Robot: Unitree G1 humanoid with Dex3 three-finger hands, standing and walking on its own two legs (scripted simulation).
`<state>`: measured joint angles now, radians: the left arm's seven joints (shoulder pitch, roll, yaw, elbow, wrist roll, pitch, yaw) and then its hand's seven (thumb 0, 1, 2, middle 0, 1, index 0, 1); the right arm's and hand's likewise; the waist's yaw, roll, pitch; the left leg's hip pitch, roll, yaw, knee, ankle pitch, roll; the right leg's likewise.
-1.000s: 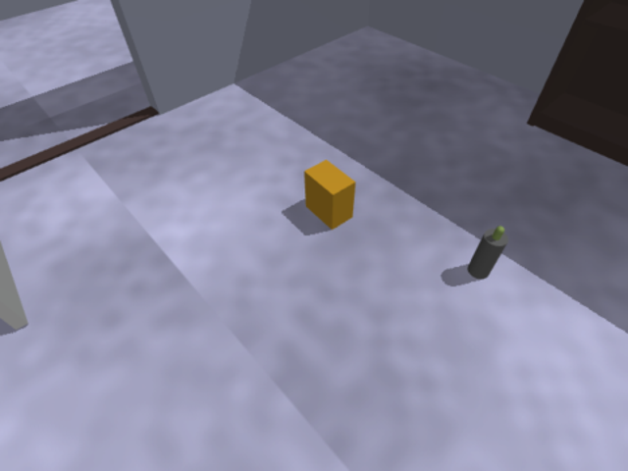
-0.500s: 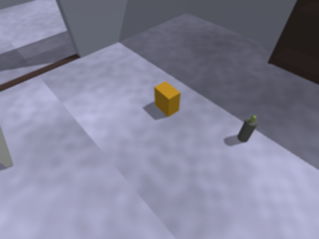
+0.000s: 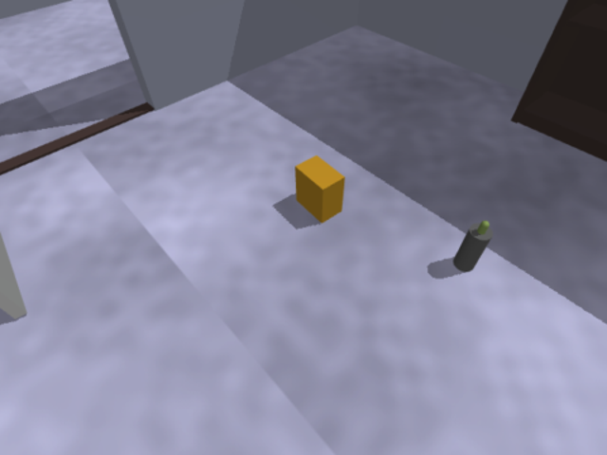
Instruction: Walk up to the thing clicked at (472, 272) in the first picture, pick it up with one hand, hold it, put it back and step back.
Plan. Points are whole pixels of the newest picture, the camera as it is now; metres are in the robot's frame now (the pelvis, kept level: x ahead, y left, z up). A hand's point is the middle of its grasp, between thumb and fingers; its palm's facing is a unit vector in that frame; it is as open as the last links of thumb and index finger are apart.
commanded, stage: stand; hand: left
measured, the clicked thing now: (474, 244) +0.91 -0.63 -0.65
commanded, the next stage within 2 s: walk up in 0.12 s
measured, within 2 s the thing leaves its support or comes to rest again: neither
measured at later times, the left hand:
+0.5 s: hand (204, 416) +0.21 +0.18 -0.15, palm faces -0.27 -0.87 -0.42, open 7.3 cm
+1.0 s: hand (314, 284) +0.44 +0.00 -0.15, palm faces -0.62 -0.71 -0.32, open 7.3 cm
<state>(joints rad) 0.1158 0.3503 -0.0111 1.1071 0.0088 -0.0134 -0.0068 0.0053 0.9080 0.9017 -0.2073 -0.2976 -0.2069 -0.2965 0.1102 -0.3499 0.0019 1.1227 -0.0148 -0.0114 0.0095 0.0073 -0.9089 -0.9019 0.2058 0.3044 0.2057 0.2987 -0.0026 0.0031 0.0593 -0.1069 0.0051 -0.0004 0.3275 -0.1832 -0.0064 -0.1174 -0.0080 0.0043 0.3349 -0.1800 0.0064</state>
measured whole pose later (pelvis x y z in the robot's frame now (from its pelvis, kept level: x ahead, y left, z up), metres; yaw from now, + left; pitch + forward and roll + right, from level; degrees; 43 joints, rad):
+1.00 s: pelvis +0.21 -0.17 -0.01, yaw -34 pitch -2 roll +1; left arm 0.26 0.46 0.07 0.83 0.02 -0.01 -0.10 0.01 0.91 0.90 -0.21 -0.30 -0.21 -0.30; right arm 0.39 -0.43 -0.06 0.87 -0.04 -0.11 0.03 0.01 -0.91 -0.90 0.21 0.30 0.21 0.30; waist -0.06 -0.07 0.07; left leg -0.18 0.08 0.20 0.48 -0.26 0.01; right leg -0.52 -0.04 0.06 0.95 -0.29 0.00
